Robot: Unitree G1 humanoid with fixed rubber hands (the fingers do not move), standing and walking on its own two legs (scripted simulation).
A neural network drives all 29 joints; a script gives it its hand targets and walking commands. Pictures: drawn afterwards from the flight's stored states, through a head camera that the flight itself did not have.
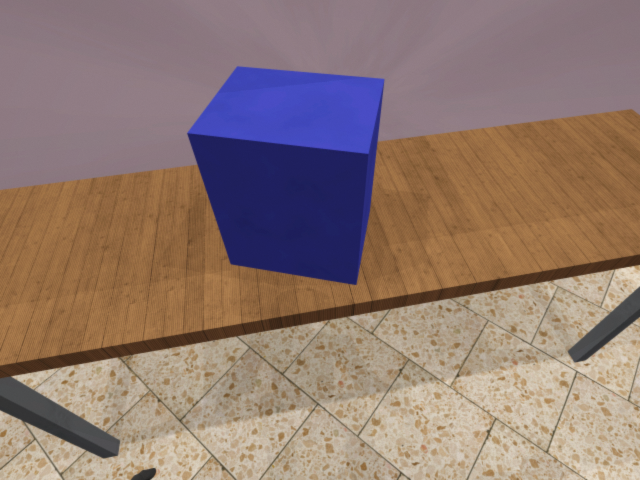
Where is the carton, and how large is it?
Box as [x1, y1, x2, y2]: [187, 66, 383, 284]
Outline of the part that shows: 237,66 187,133 230,262 232,264 356,284 369,212 383,79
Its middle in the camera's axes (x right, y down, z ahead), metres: -0.04 -0.09 +0.63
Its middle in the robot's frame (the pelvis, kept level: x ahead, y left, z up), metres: +0.54 +0.07 +0.05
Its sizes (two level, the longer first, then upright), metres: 0.232 0.184 0.280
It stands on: a table, 0.68 m high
